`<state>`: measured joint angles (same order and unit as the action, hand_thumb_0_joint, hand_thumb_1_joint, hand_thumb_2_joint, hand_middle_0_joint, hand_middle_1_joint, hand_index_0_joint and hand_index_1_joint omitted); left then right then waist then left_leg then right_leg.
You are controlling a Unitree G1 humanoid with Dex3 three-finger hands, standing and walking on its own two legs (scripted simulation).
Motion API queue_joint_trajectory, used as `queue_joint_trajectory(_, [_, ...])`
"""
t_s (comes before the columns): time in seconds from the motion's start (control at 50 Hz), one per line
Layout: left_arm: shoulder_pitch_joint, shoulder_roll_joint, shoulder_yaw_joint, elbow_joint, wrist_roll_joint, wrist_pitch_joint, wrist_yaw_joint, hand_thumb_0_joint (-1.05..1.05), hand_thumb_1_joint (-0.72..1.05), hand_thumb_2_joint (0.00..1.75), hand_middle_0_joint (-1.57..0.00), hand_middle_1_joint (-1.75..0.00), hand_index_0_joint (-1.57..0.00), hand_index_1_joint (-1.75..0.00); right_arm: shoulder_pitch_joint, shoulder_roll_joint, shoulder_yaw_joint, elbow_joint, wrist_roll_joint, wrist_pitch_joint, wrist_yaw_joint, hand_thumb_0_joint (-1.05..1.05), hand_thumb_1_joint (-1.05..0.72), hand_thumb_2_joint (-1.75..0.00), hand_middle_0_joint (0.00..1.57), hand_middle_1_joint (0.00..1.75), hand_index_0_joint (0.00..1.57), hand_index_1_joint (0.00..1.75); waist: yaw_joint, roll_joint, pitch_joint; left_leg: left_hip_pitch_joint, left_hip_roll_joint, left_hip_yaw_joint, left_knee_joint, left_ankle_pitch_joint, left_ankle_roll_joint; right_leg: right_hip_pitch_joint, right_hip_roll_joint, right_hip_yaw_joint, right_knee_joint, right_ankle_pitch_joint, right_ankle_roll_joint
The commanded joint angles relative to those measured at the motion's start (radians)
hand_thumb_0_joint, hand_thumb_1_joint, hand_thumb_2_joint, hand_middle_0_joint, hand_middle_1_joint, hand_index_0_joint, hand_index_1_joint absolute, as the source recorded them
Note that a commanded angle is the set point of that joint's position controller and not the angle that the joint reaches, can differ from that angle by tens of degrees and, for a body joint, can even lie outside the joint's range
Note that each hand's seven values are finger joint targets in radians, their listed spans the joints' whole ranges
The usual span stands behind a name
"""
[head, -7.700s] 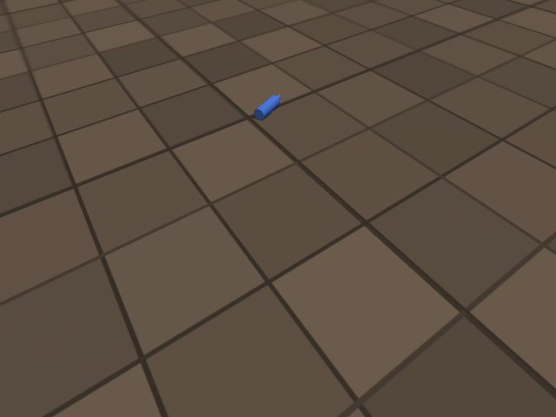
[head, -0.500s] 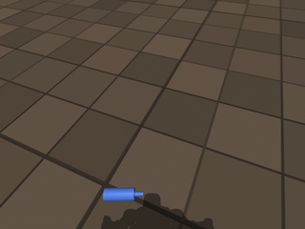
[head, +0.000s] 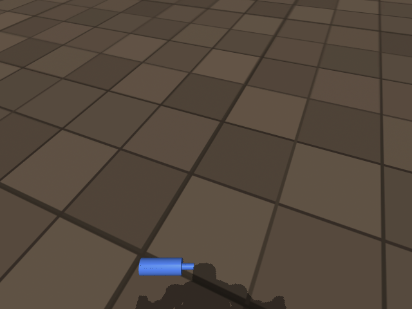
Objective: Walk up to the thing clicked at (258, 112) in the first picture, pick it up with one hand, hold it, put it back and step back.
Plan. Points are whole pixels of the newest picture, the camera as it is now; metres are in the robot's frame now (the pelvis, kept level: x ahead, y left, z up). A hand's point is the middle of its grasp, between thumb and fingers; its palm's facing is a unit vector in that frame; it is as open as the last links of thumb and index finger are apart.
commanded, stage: stand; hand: left
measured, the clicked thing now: (167, 266) +0.45 +0.23 -0.74
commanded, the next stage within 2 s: none
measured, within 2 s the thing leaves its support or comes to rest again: neither
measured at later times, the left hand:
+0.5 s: hand out of the picture +0.09 +0.24 -0.16, palm faces -0.02 -0.94 -0.33, open 7.4 cm
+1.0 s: hand out of the picture +0.09 +0.24 -0.16, palm faces -0.03 -0.94 -0.33, open 7.4 cm
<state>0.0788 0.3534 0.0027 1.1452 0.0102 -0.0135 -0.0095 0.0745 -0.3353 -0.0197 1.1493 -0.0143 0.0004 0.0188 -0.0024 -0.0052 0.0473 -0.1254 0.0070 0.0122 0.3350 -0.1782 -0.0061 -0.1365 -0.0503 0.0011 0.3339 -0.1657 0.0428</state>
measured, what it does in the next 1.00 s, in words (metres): stands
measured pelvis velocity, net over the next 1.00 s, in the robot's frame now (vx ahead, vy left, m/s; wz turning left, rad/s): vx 0.01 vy -0.01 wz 0.00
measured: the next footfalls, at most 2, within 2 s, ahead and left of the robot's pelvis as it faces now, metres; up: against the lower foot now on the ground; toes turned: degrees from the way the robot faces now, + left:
none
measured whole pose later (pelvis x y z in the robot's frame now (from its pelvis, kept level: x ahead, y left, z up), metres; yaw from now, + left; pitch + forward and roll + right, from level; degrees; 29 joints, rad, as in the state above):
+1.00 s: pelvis +0.01 -0.01 +0.00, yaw +0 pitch -2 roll +0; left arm 0.10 0.35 0.00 1.13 0.01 -0.01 -0.01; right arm 0.10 -0.35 -0.01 1.14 -0.01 0.00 0.01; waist 0.00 0.00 0.05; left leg -0.10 0.03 0.00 0.32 -0.18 -0.03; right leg -0.11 -0.03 -0.01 0.32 -0.17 0.02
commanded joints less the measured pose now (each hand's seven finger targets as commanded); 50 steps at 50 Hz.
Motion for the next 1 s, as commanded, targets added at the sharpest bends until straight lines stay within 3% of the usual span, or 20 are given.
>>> queue_joint_trajectory(0.0, [-0.040, 0.213, 0.041, -0.061, 0.001, -0.020, 0.016, 0.00, 0.90, 0.90, -0.20, -0.30, -0.20, -0.30, -0.047, -0.222, -0.033, -0.065, 0.002, -0.028, -0.019, 0.00, -0.90, -0.90, 0.20, 0.30, 0.20, 0.30, -0.003, -0.004, -0.084, 0.013, 0.122, -0.101, -0.064, 0.107, 0.018, 0.025, -0.086, 0.075, -0.051, 0.108, -0.043])
queue_joint_trajectory(0.22, [-0.028, 0.212, 0.041, -0.068, -0.001, -0.021, 0.017, 0.00, 0.90, 0.90, -0.20, -0.30, -0.20, -0.30, -0.055, -0.222, -0.031, -0.069, 0.007, -0.029, -0.020, 0.00, -0.90, -0.90, 0.20, 0.30, 0.20, 0.30, -0.002, 0.008, -0.096, 0.050, 0.127, -0.093, -0.052, 0.170, 0.012, 0.038, -0.088, 0.071, -0.055, 0.148, -0.045])
queue_joint_trajectory(0.28, [-0.031, 0.214, 0.042, -0.070, 0.001, -0.019, 0.016, 0.00, 0.90, 0.90, -0.20, -0.30, -0.20, -0.30, -0.043, -0.221, -0.027, -0.069, 0.006, -0.028, -0.022, 0.00, -0.90, -0.90, 0.20, 0.30, 0.20, 0.30, -0.004, 0.010, -0.075, 0.009, 0.118, -0.089, -0.064, 0.127, 0.009, 0.050, -0.087, 0.072, -0.063, 0.134, -0.045])
queue_joint_trajectory(0.32, [-0.027, 0.212, 0.041, -0.071, 0.000, -0.020, 0.016, 0.00, 0.90, 0.90, -0.20, -0.30, -0.20, -0.30, -0.050, -0.227, -0.029, -0.072, 0.005, -0.030, -0.021, 0.00, -0.90, -0.90, 0.20, 0.30, 0.20, 0.30, -0.002, 0.015, -0.096, 0.033, 0.124, -0.088, -0.055, 0.172, 0.011, 0.051, -0.089, 0.071, -0.054, 0.166, -0.047])
queue_joint_trajectory(0.38, [-0.028, 0.210, 0.040, -0.067, 0.001, -0.019, 0.017, 0.00, 0.90, 0.90, -0.20, -0.30, -0.20, -0.30, -0.047, -0.225, -0.026, -0.069, 0.008, -0.026, -0.022, 0.00, -0.90, -0.90, 0.20, 0.30, 0.20, 0.30, -0.002, 0.007, -0.072, 0.018, 0.122, -0.093, -0.063, 0.130, 0.011, 0.046, -0.085, 0.068, -0.066, 0.125, -0.043])
queue_joint_trajectory(0.78, [-0.028, 0.218, 0.039, -0.073, 0.000, -0.016, 0.017, 0.00, 0.90, 0.90, -0.20, -0.30, -0.20, -0.30, -0.028, -0.231, -0.022, -0.067, 0.005, -0.028, -0.024, 0.00, -0.90, -0.90, 0.20, 0.30, 0.20, 0.30, 0.000, 0.007, -0.086, 0.032, 0.128, -0.088, -0.062, 0.154, 0.013, 0.056, -0.088, 0.071, -0.062, 0.158, -0.051])
queue_joint_trajectory(0.98, [-0.021, 0.216, 0.036, -0.071, -0.001, -0.015, 0.016, 0.00, 0.90, 0.90, -0.20, -0.30, -0.20, -0.30, -0.021, -0.232, -0.020, -0.067, 0.005, -0.027, -0.023, 0.00, -0.90, -0.90, 0.20, 0.30, 0.20, 0.30, 0.005, 0.012, -0.068, 0.018, 0.126, -0.090, -0.070, 0.133, 0.012, 0.046, -0.085, 0.069, -0.064, 0.122, -0.051])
